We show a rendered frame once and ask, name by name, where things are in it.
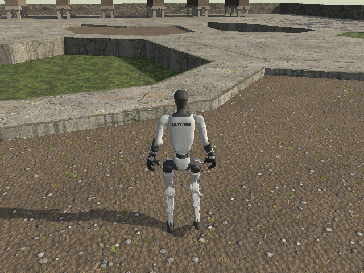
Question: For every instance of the left robot upper arm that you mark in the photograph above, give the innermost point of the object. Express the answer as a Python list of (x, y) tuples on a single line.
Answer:
[(160, 130)]

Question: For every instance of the right robot forearm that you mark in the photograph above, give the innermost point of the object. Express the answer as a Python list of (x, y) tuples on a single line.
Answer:
[(209, 150)]

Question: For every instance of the robot torso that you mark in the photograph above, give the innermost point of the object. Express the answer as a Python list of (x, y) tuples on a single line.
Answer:
[(181, 134)]

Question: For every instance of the right robot hand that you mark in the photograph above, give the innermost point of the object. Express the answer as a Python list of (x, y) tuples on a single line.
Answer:
[(209, 161)]

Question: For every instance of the left robot hand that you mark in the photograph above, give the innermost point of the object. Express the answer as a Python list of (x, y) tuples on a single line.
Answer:
[(149, 163)]

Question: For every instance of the left robot forearm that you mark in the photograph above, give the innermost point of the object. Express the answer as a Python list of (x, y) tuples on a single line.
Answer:
[(153, 151)]

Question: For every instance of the humanoid robot head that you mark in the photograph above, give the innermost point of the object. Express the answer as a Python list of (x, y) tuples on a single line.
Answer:
[(181, 99)]

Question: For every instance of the right robot upper arm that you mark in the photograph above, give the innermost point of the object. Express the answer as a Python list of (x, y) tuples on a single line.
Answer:
[(202, 129)]

